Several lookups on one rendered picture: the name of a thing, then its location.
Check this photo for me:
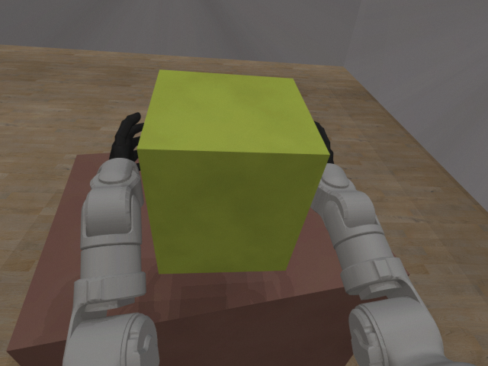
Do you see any robot left upper arm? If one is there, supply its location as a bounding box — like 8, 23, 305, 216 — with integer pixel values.
64, 313, 159, 366

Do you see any right robot hand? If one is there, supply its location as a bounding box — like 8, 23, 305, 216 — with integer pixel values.
314, 121, 334, 164

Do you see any pedestal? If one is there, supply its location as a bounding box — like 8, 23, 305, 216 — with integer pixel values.
6, 152, 409, 366

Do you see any left robot hand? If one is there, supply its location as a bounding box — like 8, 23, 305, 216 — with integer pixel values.
109, 112, 144, 171

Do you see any carton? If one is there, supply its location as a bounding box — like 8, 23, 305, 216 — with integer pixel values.
137, 69, 330, 274

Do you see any left robot forearm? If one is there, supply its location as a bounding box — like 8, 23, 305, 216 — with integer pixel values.
63, 158, 146, 366

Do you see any robot right upper arm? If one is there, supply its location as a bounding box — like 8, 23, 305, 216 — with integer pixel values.
348, 295, 476, 366

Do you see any right robot forearm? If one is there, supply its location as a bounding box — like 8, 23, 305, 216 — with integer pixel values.
310, 163, 444, 353

